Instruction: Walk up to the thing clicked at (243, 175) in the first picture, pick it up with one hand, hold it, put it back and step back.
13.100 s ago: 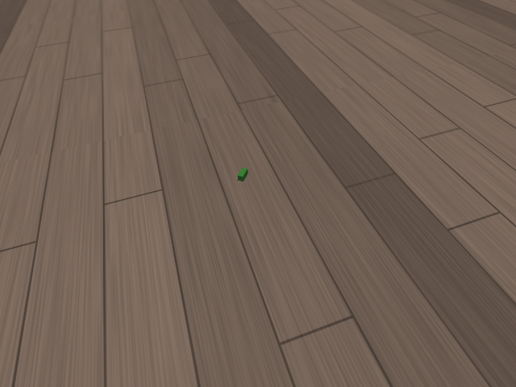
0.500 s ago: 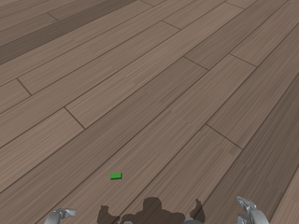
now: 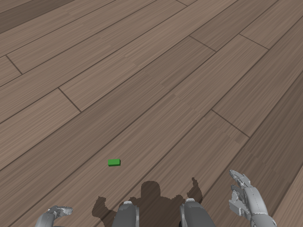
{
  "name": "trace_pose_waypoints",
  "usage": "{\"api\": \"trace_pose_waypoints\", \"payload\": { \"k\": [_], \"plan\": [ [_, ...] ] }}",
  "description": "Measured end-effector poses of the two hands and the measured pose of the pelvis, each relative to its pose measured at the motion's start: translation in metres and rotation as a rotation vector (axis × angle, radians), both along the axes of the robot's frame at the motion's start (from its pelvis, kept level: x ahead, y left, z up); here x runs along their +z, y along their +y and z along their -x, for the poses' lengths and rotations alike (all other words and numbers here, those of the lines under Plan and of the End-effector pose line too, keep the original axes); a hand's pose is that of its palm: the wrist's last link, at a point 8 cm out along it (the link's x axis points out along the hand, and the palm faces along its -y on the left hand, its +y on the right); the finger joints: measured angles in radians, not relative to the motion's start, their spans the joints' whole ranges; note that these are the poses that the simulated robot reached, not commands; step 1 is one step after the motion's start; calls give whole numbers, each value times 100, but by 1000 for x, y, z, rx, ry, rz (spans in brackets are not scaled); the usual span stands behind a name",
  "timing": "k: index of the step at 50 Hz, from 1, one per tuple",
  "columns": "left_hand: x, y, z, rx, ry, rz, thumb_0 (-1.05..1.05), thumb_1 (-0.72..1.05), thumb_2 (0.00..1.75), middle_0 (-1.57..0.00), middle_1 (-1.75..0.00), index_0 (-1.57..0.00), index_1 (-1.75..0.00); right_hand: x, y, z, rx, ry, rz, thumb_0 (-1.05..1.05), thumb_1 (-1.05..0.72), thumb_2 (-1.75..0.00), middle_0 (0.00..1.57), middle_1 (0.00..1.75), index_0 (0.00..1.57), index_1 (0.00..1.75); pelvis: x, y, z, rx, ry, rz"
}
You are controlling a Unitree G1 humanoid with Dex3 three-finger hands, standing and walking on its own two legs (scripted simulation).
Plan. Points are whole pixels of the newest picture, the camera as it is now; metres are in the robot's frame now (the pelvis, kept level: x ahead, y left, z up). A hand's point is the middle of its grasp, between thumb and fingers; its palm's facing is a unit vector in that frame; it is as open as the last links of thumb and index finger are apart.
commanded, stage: rise first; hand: left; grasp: from above
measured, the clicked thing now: (114, 162) +0.47 +0.23 -0.65
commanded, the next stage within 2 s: none
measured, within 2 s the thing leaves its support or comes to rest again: neither
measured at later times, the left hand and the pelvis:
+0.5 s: hand (81, 196) +0.25 +0.29 -0.32, palm faces -0.44 -0.42 -0.79, open 11.7 cm; pelvis -0.06 -0.01 -0.19, yaw -1 degrees
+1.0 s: hand (90, 177) +0.35 +0.30 -0.44, palm faces -0.46 -0.09 -0.88, open 10.7 cm; pelvis -0.09 +0.01 -0.30, yaw -4 degrees
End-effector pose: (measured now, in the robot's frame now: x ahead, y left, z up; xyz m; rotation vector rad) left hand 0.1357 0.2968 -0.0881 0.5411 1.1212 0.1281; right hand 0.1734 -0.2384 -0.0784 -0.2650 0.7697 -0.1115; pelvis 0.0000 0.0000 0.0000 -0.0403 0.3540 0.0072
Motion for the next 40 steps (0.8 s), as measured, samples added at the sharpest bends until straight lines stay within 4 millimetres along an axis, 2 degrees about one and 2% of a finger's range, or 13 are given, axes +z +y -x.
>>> {"api": "trace_pose_waypoints", "payload": {
  "k": [5,9,14,20,26,30,35,40],
  "plan": [
    [-16,3,-4,-61,-4,-37,0,-23,65,-48,-69,-46,-70,-17,-4,4,15,-1,8,1,-97,-92,21,30,20,30,-16,-2,7,3,31,1],
    [-45,14,-18,-148,-12,-99,0,-22,64,-49,-68,-48,-69,-42,-11,7,37,1,25,1,-98,-92,21,30,20,30,-41,-4,16,3,77,-2],
    [-89,17,-49,-315,-64,-169,0,-20,63,-51,-67,-49,-67,-91,-24,15,42,31,52,1,-98,-92,21,30,20,30,-85,-5,28,-2,143,-3],
    [-141,16,-93,-499,-159,-281,0,-19,64,-52,-66,-50,-67,-163,-36,34,30,117,62,1,-98,-92,21,30,20,30,-143,-5,44,-8,208,-2],
    [-184,12,-131,-615,-203,-400,0,-18,66,-50,-67,-49,-68,-233,-40,71,17,239,42,1,-97,-92,20,30,20,30,-193,-7,63,-11,234,1],
    [-209,11,-155,-676,-216,-446,0,-16,65,-52,-66,-51,-67,-268,-40,105,5,325,33,1,-97,-92,21,30,20,30,-222,-8,75,-18,236,8],
    [-235,10,-174,-766,-218,-477,0,-11,62,-55,-63,-54,-63,-293,-40,148,-28,422,39,1,-97,-92,21,30,20,30,-250,-6,86,-23,225,22],
    [-256,9,-188,-847,-245,-497,0,-6,59,-57,-58,-57,-59,-305,-42,184,-65,504,63,1,-96,-91,21,30,20,30,-271,-3,92,-29,211,39]
  ]
}}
